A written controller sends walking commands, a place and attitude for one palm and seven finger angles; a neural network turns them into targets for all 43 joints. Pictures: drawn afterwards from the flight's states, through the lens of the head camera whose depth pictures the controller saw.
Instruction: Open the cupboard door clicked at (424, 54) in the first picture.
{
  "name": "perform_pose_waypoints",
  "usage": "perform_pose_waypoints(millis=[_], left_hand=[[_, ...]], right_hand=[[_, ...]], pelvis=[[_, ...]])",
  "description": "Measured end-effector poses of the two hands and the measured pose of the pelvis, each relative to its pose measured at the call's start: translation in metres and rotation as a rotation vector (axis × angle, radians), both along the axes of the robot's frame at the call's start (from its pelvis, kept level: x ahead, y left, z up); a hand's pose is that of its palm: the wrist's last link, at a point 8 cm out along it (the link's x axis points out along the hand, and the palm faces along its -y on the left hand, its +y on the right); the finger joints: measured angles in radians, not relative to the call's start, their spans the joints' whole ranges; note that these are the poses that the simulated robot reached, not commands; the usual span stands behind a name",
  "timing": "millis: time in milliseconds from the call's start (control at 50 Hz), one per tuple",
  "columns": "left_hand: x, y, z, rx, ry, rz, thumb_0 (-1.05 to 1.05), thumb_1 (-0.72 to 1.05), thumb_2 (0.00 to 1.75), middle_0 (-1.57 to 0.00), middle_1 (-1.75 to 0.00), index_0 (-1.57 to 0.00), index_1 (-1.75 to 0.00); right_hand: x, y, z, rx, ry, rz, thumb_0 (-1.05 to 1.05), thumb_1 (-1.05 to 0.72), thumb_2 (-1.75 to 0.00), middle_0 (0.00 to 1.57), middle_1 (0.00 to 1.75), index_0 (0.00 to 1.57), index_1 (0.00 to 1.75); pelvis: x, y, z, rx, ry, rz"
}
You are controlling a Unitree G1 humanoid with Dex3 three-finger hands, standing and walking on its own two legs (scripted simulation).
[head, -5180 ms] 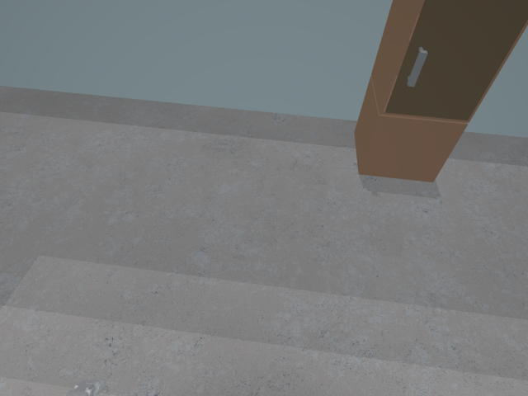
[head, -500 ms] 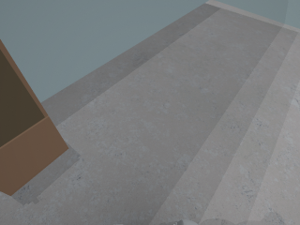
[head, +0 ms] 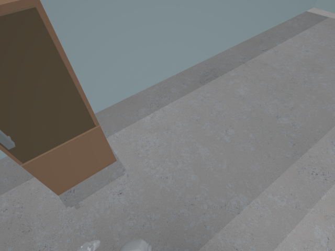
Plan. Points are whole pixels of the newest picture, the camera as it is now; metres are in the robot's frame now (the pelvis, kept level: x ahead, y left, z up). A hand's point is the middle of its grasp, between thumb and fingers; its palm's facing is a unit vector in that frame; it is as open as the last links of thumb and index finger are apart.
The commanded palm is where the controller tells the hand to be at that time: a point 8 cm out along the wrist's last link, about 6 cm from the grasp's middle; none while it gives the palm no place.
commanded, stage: turn to face it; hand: left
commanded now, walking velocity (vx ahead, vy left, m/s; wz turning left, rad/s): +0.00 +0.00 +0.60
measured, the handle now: out of the picture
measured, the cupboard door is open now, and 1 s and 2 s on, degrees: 0 0 0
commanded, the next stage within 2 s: take the last steps up to it in 0.88 s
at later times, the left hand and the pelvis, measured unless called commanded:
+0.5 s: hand out of the picture +0.02 +0.28 -0.16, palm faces +0.34 -0.90 -0.28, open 7.4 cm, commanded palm none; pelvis +0.00 +0.03 +0.00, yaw +17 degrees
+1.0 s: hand out of the picture -0.07 +0.19 -0.16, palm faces +0.55 -0.79 -0.26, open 7.4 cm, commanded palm none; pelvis +0.00 +0.00 +0.00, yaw +32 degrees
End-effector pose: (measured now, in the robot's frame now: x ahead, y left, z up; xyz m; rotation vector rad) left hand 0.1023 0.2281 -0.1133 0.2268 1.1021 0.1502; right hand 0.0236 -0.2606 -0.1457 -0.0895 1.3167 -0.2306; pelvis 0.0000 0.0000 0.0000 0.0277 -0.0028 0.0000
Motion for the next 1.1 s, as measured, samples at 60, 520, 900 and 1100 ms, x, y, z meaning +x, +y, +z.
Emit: perform_pose_waypoints(millis=[60,520,900,1100], left_hand=[[-0.029,0.009,-0.006,-0.003,0.052,0.065,0.00,0.91,0.89,-0.20,-0.30,-0.20,-0.30],[-0.099,0.086,-0.013,0.018,0.072,0.375,0.01,0.91,0.90,-0.19,-0.30,-0.20,-0.30],[-0.155,0.002,0.001,0.004,0.069,0.561,0.01,0.91,0.89,-0.20,-0.30,-0.20,-0.30],[-0.257,-0.003,-0.042,-0.108,0.227,0.722,0.01,0.91,0.89,-0.20,-0.30,-0.20,-0.30]], right_hand=[[0.024,-0.002,0.005,-0.021,-0.004,0.066,0.01,-0.91,-0.89,0.20,0.30,0.19,0.30],[0.140,0.082,0.015,-0.020,-0.144,0.437,0.01,-0.90,-0.89,0.21,0.30,0.20,0.30],[0.155,0.052,-0.001,0.014,-0.013,0.582,0.01,-0.91,-0.89,0.20,0.30,0.19,0.30],[0.172,0.117,0.010,-0.032,-0.108,0.736,0.01,-0.91,-0.89,0.20,0.30,0.19,0.30]], pelvis=[[0.001,0.002,0.000,0.003,0.001,0.045],[0.002,0.032,-0.005,-0.028,0.012,0.313],[0.008,-0.008,0.001,0.018,-0.004,0.528],[-0.014,0.019,-0.013,-0.025,-0.013,0.597]])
